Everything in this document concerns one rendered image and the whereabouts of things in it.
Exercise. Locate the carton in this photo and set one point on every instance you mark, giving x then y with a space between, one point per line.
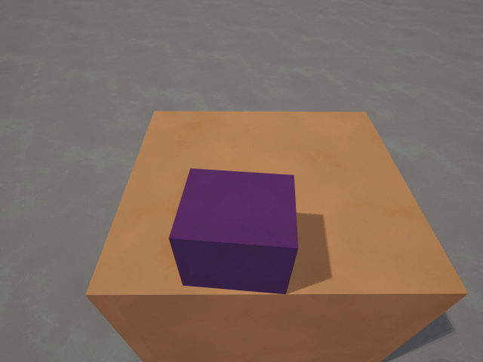
236 231

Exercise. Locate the pedestal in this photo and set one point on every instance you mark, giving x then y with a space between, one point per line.
369 272

